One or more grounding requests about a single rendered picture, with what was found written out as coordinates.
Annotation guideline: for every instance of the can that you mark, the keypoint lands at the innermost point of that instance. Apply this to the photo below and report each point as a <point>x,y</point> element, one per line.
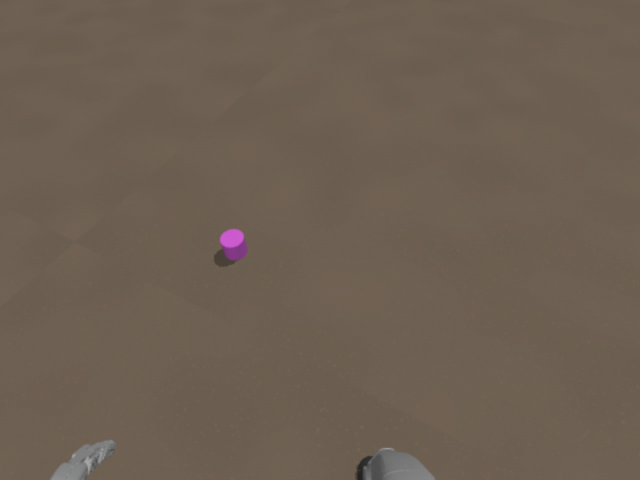
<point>233,244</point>

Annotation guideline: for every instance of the left robot hand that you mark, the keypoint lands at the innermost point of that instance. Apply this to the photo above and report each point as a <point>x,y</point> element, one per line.
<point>84,461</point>

